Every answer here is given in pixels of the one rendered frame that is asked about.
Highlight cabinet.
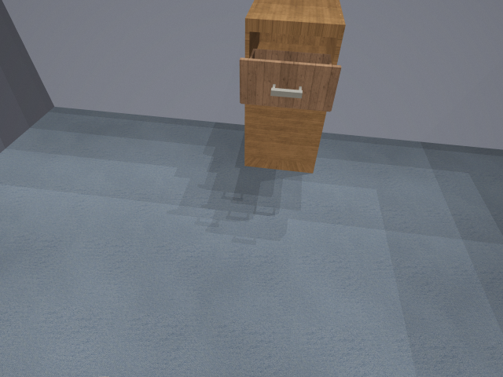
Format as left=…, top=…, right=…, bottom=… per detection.
left=244, top=0, right=346, bottom=173

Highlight drawer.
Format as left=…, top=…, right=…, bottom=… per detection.
left=240, top=49, right=341, bottom=112

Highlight handle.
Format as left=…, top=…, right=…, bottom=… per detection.
left=270, top=84, right=303, bottom=98

